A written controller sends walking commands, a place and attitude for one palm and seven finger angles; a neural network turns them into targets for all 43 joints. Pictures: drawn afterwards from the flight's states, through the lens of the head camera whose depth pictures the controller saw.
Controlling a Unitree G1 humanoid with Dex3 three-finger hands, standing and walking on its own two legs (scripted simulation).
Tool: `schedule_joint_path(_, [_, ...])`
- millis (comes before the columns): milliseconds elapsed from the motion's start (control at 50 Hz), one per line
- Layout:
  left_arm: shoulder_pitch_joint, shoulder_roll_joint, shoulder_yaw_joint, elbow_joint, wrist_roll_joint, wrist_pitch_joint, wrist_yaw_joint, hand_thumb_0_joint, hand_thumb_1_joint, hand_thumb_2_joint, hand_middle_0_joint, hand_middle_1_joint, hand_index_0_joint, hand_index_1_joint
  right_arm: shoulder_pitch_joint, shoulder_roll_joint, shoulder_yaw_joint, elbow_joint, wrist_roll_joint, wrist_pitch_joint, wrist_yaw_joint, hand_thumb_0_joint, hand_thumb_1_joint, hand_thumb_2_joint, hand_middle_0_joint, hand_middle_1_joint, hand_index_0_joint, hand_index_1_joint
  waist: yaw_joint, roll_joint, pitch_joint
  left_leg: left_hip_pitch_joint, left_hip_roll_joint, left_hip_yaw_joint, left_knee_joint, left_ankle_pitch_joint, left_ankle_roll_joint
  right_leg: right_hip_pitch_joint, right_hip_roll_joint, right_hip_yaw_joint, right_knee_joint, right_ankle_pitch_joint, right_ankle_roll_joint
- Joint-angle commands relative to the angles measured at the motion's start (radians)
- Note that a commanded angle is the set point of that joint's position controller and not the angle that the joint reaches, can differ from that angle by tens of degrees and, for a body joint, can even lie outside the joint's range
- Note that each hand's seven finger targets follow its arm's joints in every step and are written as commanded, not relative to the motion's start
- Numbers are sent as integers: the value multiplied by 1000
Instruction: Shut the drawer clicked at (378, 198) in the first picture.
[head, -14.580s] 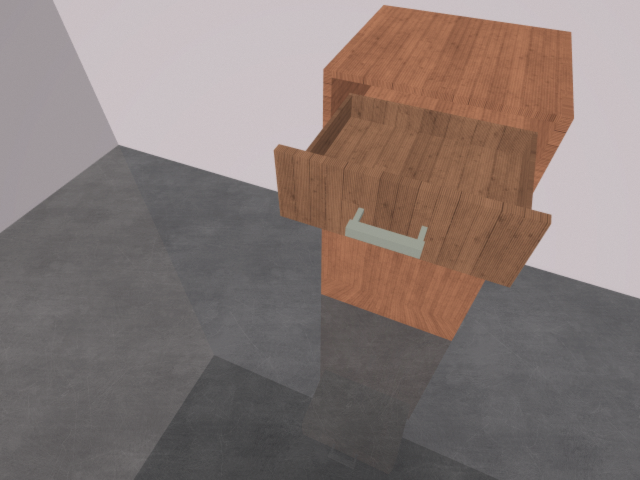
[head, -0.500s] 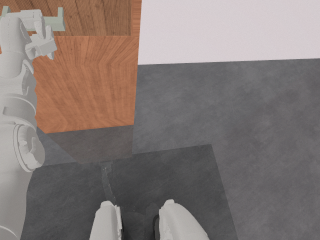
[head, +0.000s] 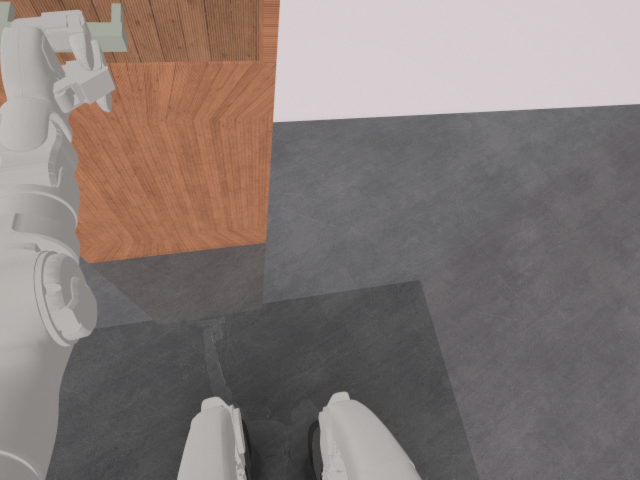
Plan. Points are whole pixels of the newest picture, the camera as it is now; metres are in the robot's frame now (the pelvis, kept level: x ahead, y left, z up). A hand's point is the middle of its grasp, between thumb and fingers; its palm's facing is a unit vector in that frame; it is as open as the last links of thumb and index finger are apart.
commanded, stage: pull the fist back off the drawer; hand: left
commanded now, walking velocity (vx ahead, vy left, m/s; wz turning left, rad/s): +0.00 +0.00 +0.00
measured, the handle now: (62, 24) +0.64 +0.22 +0.09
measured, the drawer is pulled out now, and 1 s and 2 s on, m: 0.00 0.00 0.00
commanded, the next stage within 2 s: draw the hand back to the body in 0.24 s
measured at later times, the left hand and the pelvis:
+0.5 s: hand (83, 88) +0.53 +0.18 +0.11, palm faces +0.05 -1.00 -0.03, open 3.2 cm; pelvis +0.06 +0.00 +0.03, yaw +0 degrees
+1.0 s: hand out of the picture +0.36 +0.20 +0.18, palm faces +0.21 -0.96 -0.20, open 3.2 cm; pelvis +0.05 -0.02 +0.08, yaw +3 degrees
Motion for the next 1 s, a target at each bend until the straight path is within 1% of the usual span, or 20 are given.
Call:
schedule_joint_path(0, [-440, 225, 52, -263, -27, -76, 16, 0, 900, 900, -1400, -1600, -1400, -1600, 181, -209, -81, -44, 5, 5, -7, 0, -900, -900, 200, 300, 200, 300, 8, 172, -516, 604, -20, -92, -148, 109, 0, 74, 27, 50, -175, 76, -8])
schedule_joint_path(40, [-391, 239, 71, -287, -28, -82, 18, 0, 900, 900, -1400, -1600, -1400, -1600, 175, -207, -85, -54, 8, 17, -7, 0, -900, -900, 200, 300, 200, 300, 24, 153, -523, 614, -18, -86, -154, 146, -1, 106, 26, 51, -179, 100, -6])
schedule_joint_path(80, [-327, 176, 44, -311, -37, -91, 14, 0, 900, 900, -1400, -1600, -1400, -1600, 169, -197, -92, -64, 11, 25, -2, 0, -900, -900, 200, 300, 200, 300, 37, 141, -527, 642, -20, -78, -160, 196, -3, 128, 29, 48, -183, 135, -6])
schedule_joint_path(100, [-298, 186, 61, -326, -43, -102, 14, 0, 900, 900, -1400, -1600, -1400, -1600, 169, -196, -94, -65, 10, 30, -1, 0, -900, -900, 200, 300, 200, 300, 50, 153, -535, 664, -19, -75, -160, 230, -4, 141, 31, 47, -179, 161, -9])
schedule_joint_path(240, [-226, 98, 17, -351, -65, -124, -1, 0, 900, 900, -1400, -1600, -1400, -1600, 158, -184, -110, -58, 21, 61, 2, 0, -900, -900, 200, 300, 200, 300, 45, 99, -490, 689, -24, -56, -158, 350, -4, 188, 32, 52, -188, 290, -3])
schedule_joint_path(320, [-192, 74, 10, -380, -75, -142, -14, 0, 900, 900, -1400, -1600, -1400, -1600, 147, -177, -118, -54, 24, 72, 2, 0, -900, -900, 200, 300, 200, 300, 58, 114, -523, 731, -27, -49, -146, 440, -6, 214, 30, 58, -178, 376, -4])
schedule_joint_path(360, [-65, 87, 37, -488, -97, -143, -26, 0, 900, 900, -1400, -1600, -1400, -1600, 129, -173, -124, -88, 33, 80, 7, 0, -900, -900, 200, 300, 200, 300, 115, 136, -603, 791, -34, -37, -168, 517, -9, 310, 31, 60, -189, 445, -7])
schedule_joint_path(400, [78, 51, 15, -606, -122, -123, -42, 0, 900, 900, -1400, -1600, -1400, -1600, 105, -165, -127, -121, 47, 84, 10, 0, -900, -900, 200, 300, 200, 300, 141, 160, -645, 854, -36, -31, -187, 619, -8, 378, 32, 59, -203, 524, -7])
schedule_joint_path(420, [131, 50, 18, -669, -138, -107, -46, 0, 900, 900, -1400, -1600, -1400, -1600, 90, -161, -129, -130, 57, 85, 10, 0, -900, -900, 200, 300, 200, 300, 151, 131, -650, 864, -34, -28, -198, 641, -6, 416, 32, 59, -216, 559, -3])
schedule_joint_path(480, [277, 16, 3, -766, -183, -41, -54, 0, 900, 900, -1400, -1600, -1400, -1600, 46, -152, -127, -161, 78, 84, 2, 0, -900, -900, 200, 300, 200, 300, 157, 43, -530, 795, -43, -1, -249, 570, 5, 523, 28, 63, -266, 615, 6])
schedule_joint_path(540, [363, -16, -21, -924, -208, -21, -48, 0, 900, 900, -1400, -1600, -1400, -1600, 4, -142, -124, -182, 87, 66, -9, 0, -900, -900, 200, 300, 200, 300, 167, 69, -494, 840, -46, 9, -284, 586, 7, 569, 20, 66, -292, 656, 9])
schedule_joint_path(580, [428, -62, -53, -958, -222, -10, -47, 0, 900, 900, -1400, -1600, -1400, -1600, -25, -138, -121, -184, 91, 52, -14, 0, -900, -900, 200, 300, 200, 300, 161, 47, -418, 850, -47, 7, -309, 546, 6, 557, 21, 61, -320, 605, 10])
schedule_joint_path(680, [514, -118, -113, -1039, -237, 25, -74, 0, 900, 900, -1400, -1600, -1400, -1600, -96, -136, -115, -194, 99, 21, -28, 0, -900, -900, 200, 300, 200, 300, 165, 58, -344, 904, -49, -3, -357, 487, 2, 557, 14, 54, -360, 532, 6])
schedule_joint_path(700, [530, -117, -115, -1078, -244, 30, -79, 0, 900, 900, -1400, -1600, -1400, -1600, -109, -136, -112, -204, 100, 14, -31, 0, -900, -900, 200, 300, 200, 300, 172, 69, -348, 924, -51, -7, -363, 503, 4, 573, 12, 55, -363, 537, 3])
schedule_joint_path(740, [590, -116, -107, -1083, -255, 56, -85, 0, 900, 900, -1400, -1600, -1400, -1600, -145, -135, -105, -215, 102, 4, -37, 0, -900, -900, 200, 300, 200, 300, 182, -2, -317, 900, -56, -6, -387, 441, 7, 603, 7, 53, -381, 527, 6])
schedule_joint_path(820, [644, -89, -79, -1160, -273, 91, -98, 0, 900, 900, -1400, -1600, -1400, -1600, -215, -126, -89, -246, 107, -21, -50, 0, -900, -900, 200, 300, 200, 300, 209, -11, -266, 882, -69, -1, -436, 325, 9, 653, -1, 60, -415, 463, 2])
schedule_joint_path(840, [682, -7, -91, -1235, -156, 112, 12, 0, 900, 900, -1400, -1600, -1400, -1600, -299, -109, -93, -259, 105, -6, -69, 0, -900, -900, 200, 300, 200, 300, 262, -25, -252, 929, -73, 20, -486, 296, 4, 679, -26, 109, -489, 420, -5])
schedule_joint_path(860, [736, -76, -126, -1263, -147, 138, 67, 0, 900, 900, -1400, -1600, -1400, -1600, -309, -97, -85, -269, 101, -4, -81, 0, -900, -900, 200, 300, 200, 300, 241, -17, -210, 936, -70, 26, -516, 260, 3, 694, -33, 109, -518, 387, 0])
schedule_joint_path(880, [783, -93, -144, -1291, -131, 158, 104, 0, 900, 900, -1400, -1600, -1400, -1600, -317, -95, -80, -265, 101, -4, -87, 0, -900, -900, 200, 300, 200, 300, 248, -6, -193, 946, -68, 22, -540, 257, 2, 723, -36, 104, -531, 379, -2])
schedule_joint_path(980, [852, -80, -127, -1380, -100, 212, 190, 0, 900, 900, -1400, -1600, -1400, -1600, -361, -90, -65, -245, 93, -1, -111, 0, -900, -900, 200, 300, 200, 300, 249, -26, -114, 1024, -65, 29, -631, 246, 7, 798, -42, 110, -628, 367, 4])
